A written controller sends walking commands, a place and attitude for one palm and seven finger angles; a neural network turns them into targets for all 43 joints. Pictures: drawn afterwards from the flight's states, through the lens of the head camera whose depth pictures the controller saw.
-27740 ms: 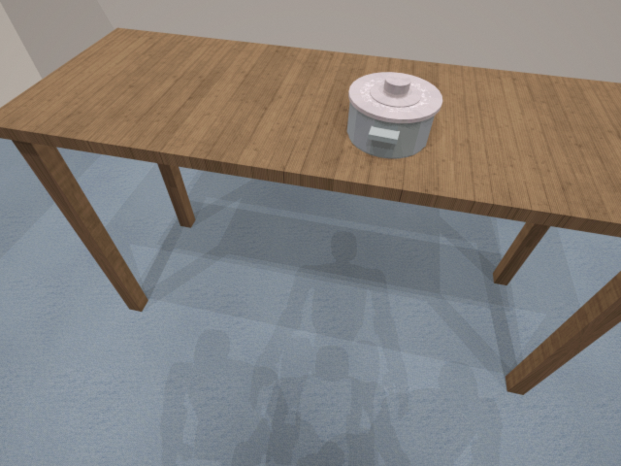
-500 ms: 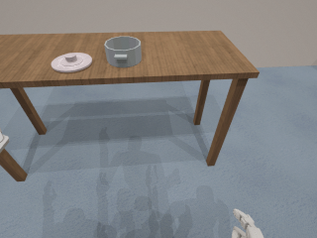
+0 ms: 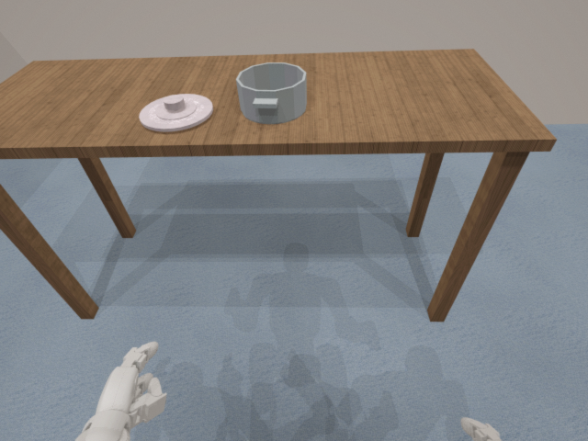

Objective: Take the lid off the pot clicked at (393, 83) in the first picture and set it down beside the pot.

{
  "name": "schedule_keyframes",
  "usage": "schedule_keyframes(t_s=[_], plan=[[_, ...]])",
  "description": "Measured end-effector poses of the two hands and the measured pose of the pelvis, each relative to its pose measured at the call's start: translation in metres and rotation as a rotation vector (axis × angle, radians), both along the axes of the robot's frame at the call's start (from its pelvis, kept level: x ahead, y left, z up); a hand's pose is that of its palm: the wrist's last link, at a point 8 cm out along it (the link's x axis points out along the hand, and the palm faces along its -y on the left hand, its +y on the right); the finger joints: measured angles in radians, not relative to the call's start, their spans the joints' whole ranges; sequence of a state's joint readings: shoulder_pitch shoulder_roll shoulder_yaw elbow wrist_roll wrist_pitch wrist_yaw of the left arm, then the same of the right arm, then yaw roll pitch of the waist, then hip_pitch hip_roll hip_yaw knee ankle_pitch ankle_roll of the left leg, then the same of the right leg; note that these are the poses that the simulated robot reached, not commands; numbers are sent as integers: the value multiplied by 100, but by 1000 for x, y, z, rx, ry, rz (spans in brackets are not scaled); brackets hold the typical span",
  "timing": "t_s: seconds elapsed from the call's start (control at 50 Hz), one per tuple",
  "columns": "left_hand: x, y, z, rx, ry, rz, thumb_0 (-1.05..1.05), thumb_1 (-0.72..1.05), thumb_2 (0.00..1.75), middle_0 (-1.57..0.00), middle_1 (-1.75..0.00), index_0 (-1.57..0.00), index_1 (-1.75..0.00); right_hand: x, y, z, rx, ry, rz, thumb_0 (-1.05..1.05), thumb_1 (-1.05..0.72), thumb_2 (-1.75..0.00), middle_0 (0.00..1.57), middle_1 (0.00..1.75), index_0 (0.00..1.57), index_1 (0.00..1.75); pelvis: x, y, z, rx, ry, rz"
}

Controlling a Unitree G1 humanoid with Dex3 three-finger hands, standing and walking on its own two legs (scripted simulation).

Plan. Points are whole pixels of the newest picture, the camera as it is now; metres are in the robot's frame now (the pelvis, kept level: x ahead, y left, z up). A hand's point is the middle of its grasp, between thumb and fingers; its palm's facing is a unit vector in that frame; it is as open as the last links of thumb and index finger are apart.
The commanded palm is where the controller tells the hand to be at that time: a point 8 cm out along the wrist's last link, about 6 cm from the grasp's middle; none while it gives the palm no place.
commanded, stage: stop stepping back and stand still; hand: left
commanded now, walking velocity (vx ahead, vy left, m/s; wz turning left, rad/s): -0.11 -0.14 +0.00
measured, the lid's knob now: (174, 102) +0.83 +0.30 +0.09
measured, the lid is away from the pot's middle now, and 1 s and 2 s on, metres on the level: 0.24 0.24 0.24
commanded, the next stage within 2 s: let the arm hang, fingers relaxed in 0.16 s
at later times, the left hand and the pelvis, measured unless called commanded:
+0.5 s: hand out of the picture +0.01 +0.17 -0.14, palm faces +0.00 -0.97 -0.26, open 7.3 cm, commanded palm none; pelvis -0.01 -0.02 +0.02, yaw -1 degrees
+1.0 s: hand out of the picture +0.03 +0.16 -0.15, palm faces +0.03 -0.98 -0.22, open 7.3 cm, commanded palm none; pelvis +0.01 -0.02 +0.03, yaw -1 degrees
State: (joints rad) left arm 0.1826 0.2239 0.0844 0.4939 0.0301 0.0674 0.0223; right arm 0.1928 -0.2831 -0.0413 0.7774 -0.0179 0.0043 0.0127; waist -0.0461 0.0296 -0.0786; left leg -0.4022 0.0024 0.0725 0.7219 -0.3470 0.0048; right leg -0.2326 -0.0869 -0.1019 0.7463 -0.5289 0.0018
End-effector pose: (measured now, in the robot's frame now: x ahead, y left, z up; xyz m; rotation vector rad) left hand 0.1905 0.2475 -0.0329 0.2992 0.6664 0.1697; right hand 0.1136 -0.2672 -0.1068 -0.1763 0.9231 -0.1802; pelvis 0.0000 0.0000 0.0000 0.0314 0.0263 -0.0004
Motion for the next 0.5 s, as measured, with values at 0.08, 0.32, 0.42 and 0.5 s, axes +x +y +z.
schedule_keyframes(t_s=[0.08, 0.32, 0.42, 0.5], plan=[[-96, -42, -90, -181, 466, 26, 1, 92, 90, -19, -29, -19, -30, -32, 16, 3, -12, 133, -7, 1, -90, -90, 20, 30, 20, 30, -7, -3, 6, -4, -3, -15], [-205, -15, -74, -45, 710, 181, -3, 95, 90, -20, -30, -20, -30, -135, 5, -25, 73, 490, -94, 1, -90, -90, 20, 30, 20, 30, -19, -26, 16, -35, -17, 15], [-203, -22, -72, -48, 726, 176, -1, 93, 90, -20, -30, -19, -30, -141, 9, -26, 94, 493, -125, 1, -91, -90, 20, 30, 20, 30, -13, -24, 20, -39, -30, -3], [-186, -34, -76, -90, 696, 155, 0, 92, 90, -20, -30, -19, -30, -140, 18, -23, 103, 489, -133, 1, -91, -90, 20, 30, 20, 30, -7, -22, 23, -35, -30, -12]])
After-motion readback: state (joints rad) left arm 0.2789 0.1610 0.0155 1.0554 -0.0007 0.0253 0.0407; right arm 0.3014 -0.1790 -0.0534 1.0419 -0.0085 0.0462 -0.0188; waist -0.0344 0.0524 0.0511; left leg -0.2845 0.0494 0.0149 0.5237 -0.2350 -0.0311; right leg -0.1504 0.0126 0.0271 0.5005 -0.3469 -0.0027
